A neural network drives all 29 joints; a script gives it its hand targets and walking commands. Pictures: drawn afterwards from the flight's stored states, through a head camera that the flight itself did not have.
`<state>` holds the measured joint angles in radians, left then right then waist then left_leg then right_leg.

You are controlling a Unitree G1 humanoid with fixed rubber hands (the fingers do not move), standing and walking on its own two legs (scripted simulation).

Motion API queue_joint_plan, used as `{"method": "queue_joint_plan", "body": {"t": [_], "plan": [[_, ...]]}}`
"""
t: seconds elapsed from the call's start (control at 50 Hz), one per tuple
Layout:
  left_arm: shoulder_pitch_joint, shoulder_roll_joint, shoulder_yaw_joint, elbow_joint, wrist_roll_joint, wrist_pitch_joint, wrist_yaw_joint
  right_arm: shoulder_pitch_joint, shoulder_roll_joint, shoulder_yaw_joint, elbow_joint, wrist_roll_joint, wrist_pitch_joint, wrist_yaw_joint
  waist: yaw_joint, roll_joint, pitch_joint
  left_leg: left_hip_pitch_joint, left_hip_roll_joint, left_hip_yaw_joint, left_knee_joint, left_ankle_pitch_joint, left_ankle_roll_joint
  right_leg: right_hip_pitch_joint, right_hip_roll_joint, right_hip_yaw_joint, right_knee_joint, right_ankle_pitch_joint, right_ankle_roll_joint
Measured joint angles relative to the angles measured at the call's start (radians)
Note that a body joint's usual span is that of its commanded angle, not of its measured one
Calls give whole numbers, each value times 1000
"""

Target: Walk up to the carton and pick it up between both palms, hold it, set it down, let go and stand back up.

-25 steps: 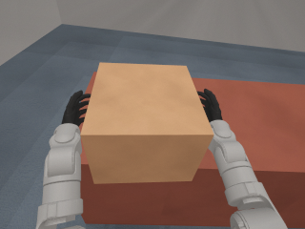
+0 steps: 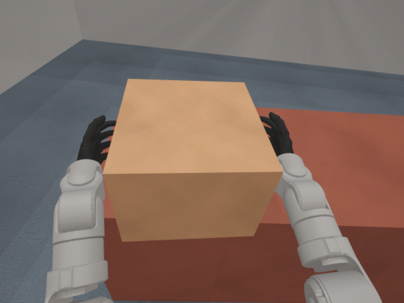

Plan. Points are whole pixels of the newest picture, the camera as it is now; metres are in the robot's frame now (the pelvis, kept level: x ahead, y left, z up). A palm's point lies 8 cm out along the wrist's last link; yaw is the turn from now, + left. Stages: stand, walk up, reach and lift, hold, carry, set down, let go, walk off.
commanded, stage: hold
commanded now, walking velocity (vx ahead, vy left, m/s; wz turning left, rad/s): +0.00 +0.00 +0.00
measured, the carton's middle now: (188, 154) +0.40 +0.00 +0.12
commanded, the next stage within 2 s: none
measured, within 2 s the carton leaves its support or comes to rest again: neither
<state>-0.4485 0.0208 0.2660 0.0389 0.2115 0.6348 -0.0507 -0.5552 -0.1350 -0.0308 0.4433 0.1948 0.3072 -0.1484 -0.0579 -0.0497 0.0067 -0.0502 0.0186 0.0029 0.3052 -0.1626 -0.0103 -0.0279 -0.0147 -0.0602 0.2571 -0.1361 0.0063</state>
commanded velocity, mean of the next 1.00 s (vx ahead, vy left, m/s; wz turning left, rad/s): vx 0.00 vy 0.00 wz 0.00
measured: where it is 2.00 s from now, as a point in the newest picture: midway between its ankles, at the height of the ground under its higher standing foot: outside the picture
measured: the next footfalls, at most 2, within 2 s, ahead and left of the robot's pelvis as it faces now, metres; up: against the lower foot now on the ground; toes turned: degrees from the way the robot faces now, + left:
none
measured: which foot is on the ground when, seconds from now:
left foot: down 0.00-1.00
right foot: down 0.00-1.00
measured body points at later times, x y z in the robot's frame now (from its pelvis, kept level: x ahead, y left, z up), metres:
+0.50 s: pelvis +0.00 -0.01 +0.00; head -0.03 +0.02 +0.45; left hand +0.37 +0.18 +0.17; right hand +0.38 -0.18 +0.18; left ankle +0.01 +0.12 -0.75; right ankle +0.01 -0.12 -0.75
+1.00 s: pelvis +0.00 +0.00 +0.00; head -0.03 +0.02 +0.45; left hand +0.36 +0.18 +0.18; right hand +0.38 -0.18 +0.18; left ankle +0.01 +0.12 -0.75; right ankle +0.01 -0.12 -0.75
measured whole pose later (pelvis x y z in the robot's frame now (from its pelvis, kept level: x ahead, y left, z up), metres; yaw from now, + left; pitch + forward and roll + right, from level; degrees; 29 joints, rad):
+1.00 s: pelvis +0.00 +0.00 +0.00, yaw +0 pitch -5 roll -1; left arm -0.46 0.02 0.27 -0.03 0.22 0.70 -0.05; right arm -0.58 -0.15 -0.01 0.39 0.21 0.36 -0.15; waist -0.07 -0.04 0.00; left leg -0.05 0.02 0.00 0.30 -0.16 -0.01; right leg -0.02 -0.01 -0.06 0.24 -0.13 0.00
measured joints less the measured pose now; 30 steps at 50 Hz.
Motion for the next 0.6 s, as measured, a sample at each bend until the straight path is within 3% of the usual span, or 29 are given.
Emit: {"method": "queue_joint_plan", "body": {"t": [0.18, 0.32, 0.6], "plan": [[-68, 5, 16, 43, -6, 15, 10, -65, -5, -25, 36, -32, 20, 17, 17, 13, -9, -31, 1, 6, -17, 25, 2, -44, 1, 6, 3, 16, -3], [-77, 8, 32, 64, -1, 14, 0, -84, 2, -24, 67, -38, 20, 16, 13, 5, -26, -24, 5, -1, -20, 21, -4, -36, 5, 0, 4, 8, -6], [-12, 9, 22, -29, 10, 27, -22, -28, -7, 27, -18, 17, 27, -20, -14, 1, -3, 17, 3, -11, -1, -8, -4, 25, 4, -10, -11, -7, 0]]}}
